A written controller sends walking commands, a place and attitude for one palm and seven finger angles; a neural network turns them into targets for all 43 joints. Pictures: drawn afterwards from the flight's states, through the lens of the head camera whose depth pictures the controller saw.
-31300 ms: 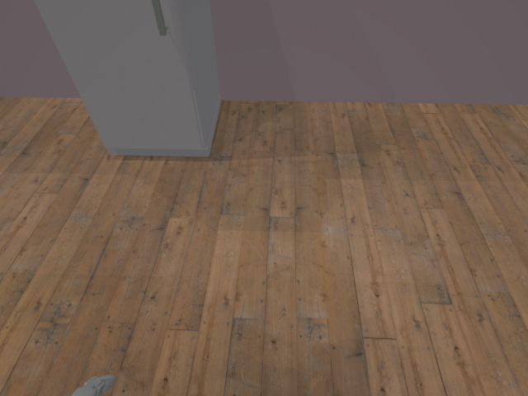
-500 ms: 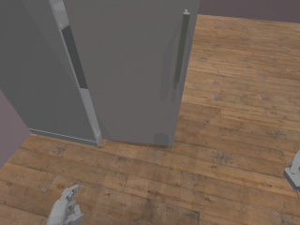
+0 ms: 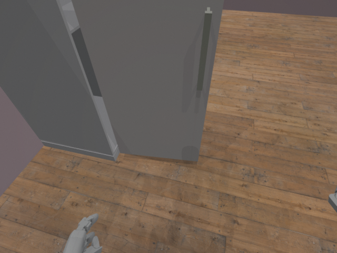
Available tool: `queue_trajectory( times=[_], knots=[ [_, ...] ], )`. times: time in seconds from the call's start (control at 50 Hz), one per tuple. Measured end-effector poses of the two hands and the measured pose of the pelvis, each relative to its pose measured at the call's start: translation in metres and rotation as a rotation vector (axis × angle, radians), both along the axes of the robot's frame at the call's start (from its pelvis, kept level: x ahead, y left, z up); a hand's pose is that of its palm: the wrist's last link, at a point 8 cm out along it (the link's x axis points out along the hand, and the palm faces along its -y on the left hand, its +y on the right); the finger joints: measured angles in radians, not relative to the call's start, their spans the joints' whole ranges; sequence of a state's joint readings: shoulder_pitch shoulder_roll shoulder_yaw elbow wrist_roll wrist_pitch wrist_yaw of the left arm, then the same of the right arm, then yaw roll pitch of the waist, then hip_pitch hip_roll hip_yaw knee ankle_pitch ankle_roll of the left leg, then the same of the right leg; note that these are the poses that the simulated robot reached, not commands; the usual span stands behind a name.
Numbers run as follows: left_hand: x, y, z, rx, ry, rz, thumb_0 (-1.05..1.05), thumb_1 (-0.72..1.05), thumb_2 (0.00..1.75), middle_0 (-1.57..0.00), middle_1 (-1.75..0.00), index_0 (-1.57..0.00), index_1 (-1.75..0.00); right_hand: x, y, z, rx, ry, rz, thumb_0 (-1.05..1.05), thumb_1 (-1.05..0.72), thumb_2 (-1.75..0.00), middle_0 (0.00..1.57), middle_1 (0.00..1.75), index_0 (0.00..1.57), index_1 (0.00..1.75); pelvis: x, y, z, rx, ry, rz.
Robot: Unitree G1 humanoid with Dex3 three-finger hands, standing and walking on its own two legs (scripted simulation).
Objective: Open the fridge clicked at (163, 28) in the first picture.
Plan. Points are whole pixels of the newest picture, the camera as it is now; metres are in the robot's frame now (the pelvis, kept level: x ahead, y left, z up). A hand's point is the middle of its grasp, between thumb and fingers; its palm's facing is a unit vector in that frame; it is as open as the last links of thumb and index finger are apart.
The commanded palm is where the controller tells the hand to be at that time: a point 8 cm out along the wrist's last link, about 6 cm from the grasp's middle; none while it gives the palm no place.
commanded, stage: let the arm hang, fingers relaxed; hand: right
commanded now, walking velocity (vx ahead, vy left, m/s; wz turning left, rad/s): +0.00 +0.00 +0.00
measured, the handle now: (203, 53) +0.78 -0.10 +0.10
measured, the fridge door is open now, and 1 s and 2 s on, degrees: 84 84 84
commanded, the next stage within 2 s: look to check the result in 1.16 s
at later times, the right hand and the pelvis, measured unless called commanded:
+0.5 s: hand out of the picture -0.02 -0.19 -0.19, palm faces -0.02 +0.99 -0.14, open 7.2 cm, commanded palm none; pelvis -0.03 +0.00 -0.01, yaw -2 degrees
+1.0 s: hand out of the picture +0.08 -0.28 -0.14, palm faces +0.00 +0.93 -0.36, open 7.4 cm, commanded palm none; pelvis +0.00 -0.03 +0.01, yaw -1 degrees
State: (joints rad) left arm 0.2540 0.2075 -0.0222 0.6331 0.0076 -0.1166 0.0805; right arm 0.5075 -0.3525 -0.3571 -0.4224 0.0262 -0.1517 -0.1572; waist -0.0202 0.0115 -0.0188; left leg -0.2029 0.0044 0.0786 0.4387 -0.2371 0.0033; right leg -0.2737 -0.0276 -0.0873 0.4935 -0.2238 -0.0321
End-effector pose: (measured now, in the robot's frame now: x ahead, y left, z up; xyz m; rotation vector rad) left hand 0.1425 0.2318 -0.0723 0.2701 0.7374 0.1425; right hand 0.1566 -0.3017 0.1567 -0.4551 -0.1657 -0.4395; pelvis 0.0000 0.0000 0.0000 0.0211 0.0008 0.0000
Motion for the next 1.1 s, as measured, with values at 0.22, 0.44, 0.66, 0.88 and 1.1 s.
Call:
queue_trajectory(
  times=[0.22,0.44,0.66,0.88,1.1],
  knots=[
    [-0.017,0.025,-0.041,-0.025,0.132,-0.008,0.01,0.91,0.89,-0.21,-0.30,-0.21,-0.30,0.004,-0.005,-0.162,0.136,0.749,0.055,0.00,-0.91,-0.90,0.20,0.30,0.20,0.30,-0.020,-0.015,-0.012,-0.010,0.010,-0.012],
    [-0.122,0.038,-0.047,0.045,0.530,0.073,0.01,0.91,0.89,-0.20,-0.30,-0.21,-0.30,-0.150,0.070,-0.314,0.532,1.421,0.013,0.01,-0.93,-0.89,0.21,0.30,0.20,0.30,-0.027,-0.004,-0.009,-0.004,-0.004,-0.033],
    [-0.137,0.028,-0.051,0.028,0.613,0.108,0.01,0.91,0.89,-0.20,-0.30,-0.21,-0.30,-0.194,0.015,-0.297,0.498,1.522,-0.172,0.01,-0.92,-0.89,0.21,0.30,0.20,0.30,-0.021,-0.014,0.000,0.007,-0.007,-0.033],
    [-0.073,0.020,-0.049,0.002,0.464,0.068,0.01,0.91,0.89,-0.21,-0.30,-0.21,-0.30,-0.124,-0.030,-0.268,0.376,1.363,-0.183,0.00,-0.91,-0.89,0.20,0.30,0.20,0.30,-0.009,-0.024,0.005,-0.008,-0.018,-0.021],
    [-0.039,0.034,-0.035,0.041,0.419,0.068,0.01,0.91,0.89,-0.21,-0.30,-0.21,-0.30,-0.072,-0.016,-0.267,0.374,1.304,-0.099,0.00,-0.91,-0.89,0.20,0.30,0.20,0.30,0.007,-0.024,0.008,-0.016,-0.014,-0.018]
  ],
)
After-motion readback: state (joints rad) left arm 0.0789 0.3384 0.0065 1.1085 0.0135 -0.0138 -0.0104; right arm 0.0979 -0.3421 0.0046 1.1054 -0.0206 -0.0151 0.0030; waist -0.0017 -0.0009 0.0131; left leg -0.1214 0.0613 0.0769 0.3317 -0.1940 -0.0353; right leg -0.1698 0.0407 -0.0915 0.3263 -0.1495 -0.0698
